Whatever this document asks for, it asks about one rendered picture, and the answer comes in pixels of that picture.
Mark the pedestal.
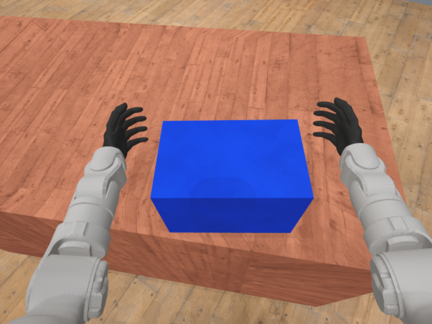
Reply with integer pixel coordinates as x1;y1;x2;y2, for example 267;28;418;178
0;16;406;307

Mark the robot left upper arm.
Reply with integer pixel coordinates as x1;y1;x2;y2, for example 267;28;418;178
6;254;109;324

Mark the robot right hand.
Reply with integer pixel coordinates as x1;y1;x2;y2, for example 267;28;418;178
313;97;364;156

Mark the left robot forearm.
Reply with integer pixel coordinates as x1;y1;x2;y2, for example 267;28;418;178
26;146;127;313

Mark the carton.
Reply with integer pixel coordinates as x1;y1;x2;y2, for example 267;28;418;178
151;119;314;233

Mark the robot right upper arm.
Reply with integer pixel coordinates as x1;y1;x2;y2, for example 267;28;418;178
370;248;432;324

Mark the right robot forearm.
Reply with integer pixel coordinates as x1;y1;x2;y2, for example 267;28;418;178
339;143;432;257

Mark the robot left hand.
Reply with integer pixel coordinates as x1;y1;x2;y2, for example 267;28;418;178
103;103;148;159

